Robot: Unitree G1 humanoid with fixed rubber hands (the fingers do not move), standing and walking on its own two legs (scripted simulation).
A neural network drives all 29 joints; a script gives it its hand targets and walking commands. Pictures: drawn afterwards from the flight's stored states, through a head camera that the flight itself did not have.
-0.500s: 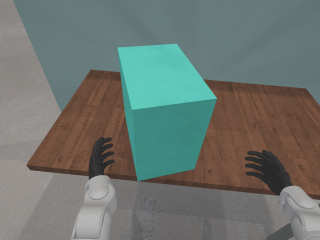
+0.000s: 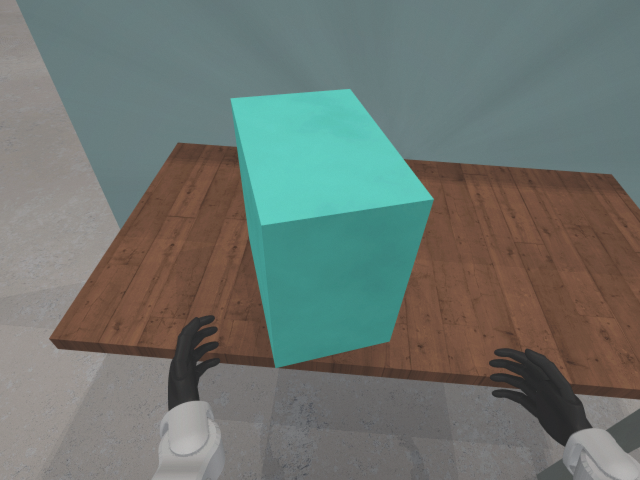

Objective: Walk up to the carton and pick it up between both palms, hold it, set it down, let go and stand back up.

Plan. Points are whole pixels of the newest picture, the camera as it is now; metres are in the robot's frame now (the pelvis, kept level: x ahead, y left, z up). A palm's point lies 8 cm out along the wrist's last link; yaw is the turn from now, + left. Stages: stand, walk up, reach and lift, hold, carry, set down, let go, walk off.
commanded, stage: set down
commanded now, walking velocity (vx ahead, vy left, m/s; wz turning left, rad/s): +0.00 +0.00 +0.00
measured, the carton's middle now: (313, 225) +0.49 +0.06 +0.07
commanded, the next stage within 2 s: let go in 1.52 s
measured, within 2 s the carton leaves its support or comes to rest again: neither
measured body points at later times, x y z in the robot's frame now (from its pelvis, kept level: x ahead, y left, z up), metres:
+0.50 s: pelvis +0.01 +0.02 +0.00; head +0.01 +0.03 +0.45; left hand +0.22 +0.21 -0.02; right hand +0.24 -0.23 -0.03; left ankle +0.01 +0.14 -0.74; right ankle +0.01 -0.07 -0.74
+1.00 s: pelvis +0.02 +0.05 +0.00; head +0.01 +0.06 +0.45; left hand +0.18 +0.26 -0.07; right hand +0.22 -0.17 -0.07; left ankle +0.01 +0.14 -0.74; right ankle +0.01 -0.07 -0.74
